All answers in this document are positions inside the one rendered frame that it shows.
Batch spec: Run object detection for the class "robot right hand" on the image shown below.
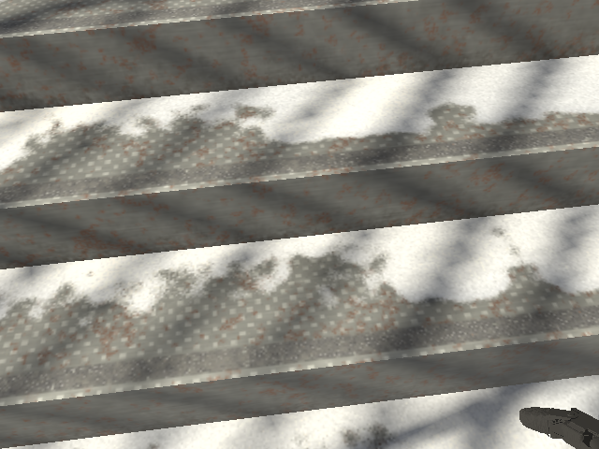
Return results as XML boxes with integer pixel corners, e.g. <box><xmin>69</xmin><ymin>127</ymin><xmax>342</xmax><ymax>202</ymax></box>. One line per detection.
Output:
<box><xmin>519</xmin><ymin>407</ymin><xmax>599</xmax><ymax>449</ymax></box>

